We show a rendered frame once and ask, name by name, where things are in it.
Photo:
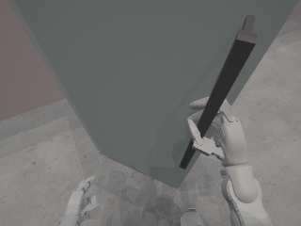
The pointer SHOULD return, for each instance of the robot right thigh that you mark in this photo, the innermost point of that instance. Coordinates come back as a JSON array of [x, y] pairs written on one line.
[[191, 218]]

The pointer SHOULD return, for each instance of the right robot hand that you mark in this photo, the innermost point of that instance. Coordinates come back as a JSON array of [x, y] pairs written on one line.
[[228, 132]]

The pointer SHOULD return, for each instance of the robot right shin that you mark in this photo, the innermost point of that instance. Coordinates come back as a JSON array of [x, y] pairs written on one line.
[[191, 210]]

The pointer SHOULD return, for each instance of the left robot hand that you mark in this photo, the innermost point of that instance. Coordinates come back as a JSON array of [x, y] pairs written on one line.
[[78, 204]]

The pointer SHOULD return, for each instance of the fridge door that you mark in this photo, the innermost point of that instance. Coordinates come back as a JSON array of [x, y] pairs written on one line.
[[133, 67]]

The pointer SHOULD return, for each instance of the left robot forearm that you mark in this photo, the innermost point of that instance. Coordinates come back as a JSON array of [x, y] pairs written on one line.
[[69, 220]]

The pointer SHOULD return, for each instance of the handle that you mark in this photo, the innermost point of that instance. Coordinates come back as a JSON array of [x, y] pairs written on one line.
[[239, 52]]

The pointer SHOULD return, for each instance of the right robot forearm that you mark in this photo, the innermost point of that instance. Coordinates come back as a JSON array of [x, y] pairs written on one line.
[[243, 194]]

